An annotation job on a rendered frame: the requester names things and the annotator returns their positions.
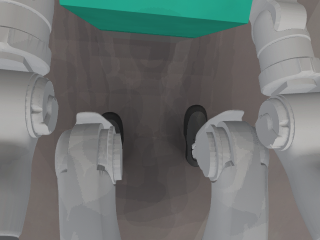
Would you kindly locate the robot left upper arm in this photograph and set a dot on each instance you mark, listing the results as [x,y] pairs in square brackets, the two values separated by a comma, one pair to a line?
[28,110]

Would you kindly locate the robot right forearm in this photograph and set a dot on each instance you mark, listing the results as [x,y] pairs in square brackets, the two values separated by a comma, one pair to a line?
[283,48]

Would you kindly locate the left robot thigh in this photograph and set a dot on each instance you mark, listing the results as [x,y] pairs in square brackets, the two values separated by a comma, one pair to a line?
[86,190]

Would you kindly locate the right robot shin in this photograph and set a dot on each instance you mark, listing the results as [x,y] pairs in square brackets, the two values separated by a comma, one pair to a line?
[229,115]

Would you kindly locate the robot left forearm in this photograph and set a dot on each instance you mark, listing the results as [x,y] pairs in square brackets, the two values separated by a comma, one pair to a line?
[25,27]

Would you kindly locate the carton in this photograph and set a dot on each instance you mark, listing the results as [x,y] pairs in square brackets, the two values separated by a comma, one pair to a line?
[175,18]

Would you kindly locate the robot right upper arm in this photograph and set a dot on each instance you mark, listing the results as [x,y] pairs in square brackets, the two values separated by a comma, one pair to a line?
[290,124]

